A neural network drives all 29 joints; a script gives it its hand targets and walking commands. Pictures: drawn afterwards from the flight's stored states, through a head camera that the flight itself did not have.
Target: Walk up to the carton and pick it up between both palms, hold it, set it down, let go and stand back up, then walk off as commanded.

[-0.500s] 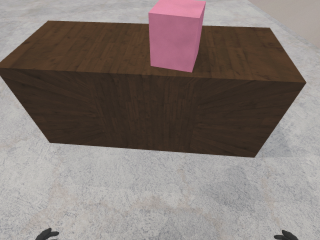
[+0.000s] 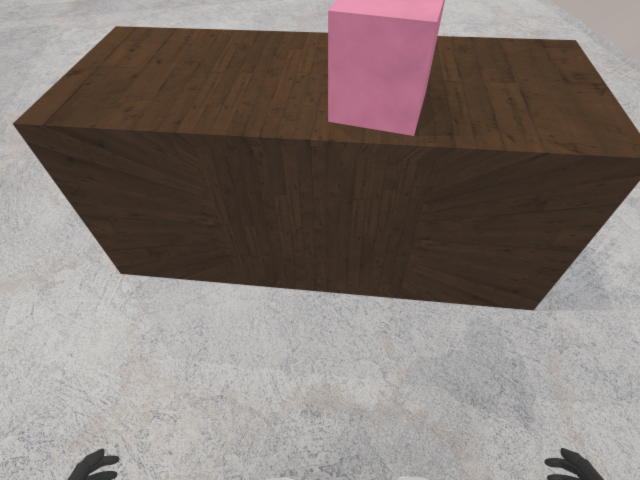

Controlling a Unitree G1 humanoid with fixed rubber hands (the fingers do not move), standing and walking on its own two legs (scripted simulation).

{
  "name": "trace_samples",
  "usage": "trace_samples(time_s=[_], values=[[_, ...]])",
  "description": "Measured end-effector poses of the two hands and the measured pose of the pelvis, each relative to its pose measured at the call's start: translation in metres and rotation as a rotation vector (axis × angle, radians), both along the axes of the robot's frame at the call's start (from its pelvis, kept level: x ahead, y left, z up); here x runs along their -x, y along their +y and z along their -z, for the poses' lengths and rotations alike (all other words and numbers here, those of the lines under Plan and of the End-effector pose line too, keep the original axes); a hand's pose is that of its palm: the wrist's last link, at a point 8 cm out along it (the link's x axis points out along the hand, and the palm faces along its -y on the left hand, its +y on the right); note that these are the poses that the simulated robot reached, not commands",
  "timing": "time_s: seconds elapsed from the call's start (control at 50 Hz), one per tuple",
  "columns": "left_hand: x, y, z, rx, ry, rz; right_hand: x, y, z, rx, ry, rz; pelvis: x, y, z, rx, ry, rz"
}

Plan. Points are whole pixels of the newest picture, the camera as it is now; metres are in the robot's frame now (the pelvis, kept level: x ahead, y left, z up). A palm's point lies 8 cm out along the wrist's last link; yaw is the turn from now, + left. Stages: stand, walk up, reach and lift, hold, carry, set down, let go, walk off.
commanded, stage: walk off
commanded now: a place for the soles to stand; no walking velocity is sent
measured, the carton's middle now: (384, 57) +0.97 -0.14 +0.04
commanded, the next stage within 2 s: stand in 0.90 s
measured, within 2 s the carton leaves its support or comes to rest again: neither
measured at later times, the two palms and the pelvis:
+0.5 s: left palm out of the picture +0.10 +0.31 -0.06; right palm out of the picture +0.09 -0.31 -0.08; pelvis -0.01 +0.00 +0.00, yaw +0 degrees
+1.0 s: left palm out of the picture +0.12 +0.32 -0.07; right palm out of the picture +0.10 -0.30 -0.08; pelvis -0.01 +0.01 +0.00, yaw +0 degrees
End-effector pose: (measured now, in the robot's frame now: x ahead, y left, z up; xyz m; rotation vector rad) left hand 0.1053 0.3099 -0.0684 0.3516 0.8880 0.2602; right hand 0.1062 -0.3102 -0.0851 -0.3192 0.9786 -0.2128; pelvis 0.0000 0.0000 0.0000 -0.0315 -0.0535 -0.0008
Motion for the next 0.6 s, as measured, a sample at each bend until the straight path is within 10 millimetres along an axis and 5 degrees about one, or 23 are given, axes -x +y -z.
trace_samples(time_s=[0.1,0.24,0.36,0.48,0.6], values=[[-0.009,0.009,-0.003,0.005,-0.021,0.000,0.015,0.014,-0.001,-0.009,0.032,0.004,0.001,0.008,-0.004,-0.004,0.006,-0.009],[-0.013,0.000,-0.006,-0.003,-0.036,0.008,0.028,0.005,0.006,-0.018,0.054,0.010,0.003,0.000,-0.002,-0.025,0.005,-0.010],[-0.005,-0.013,-0.011,-0.010,-0.024,0.020,0.017,-0.003,0.005,-0.036,0.015,0.009,0.007,-0.011,-0.004,-0.026,0.000,-0.001],[0.003,-0.004,-0.007,0.000,-0.025,0.016,0.009,0.001,-0.002,-0.012,-0.018,-0.005,0.012,-0.003,-0.003,-0.014,-0.006,-0.003],[0.002,0.005,-0.002,0.020,-0.026,0.009,0.036,0.010,-0.002,0.002,0.036,0.008,0.013,0.008,-0.003,-0.012,-0.008,-0.008]])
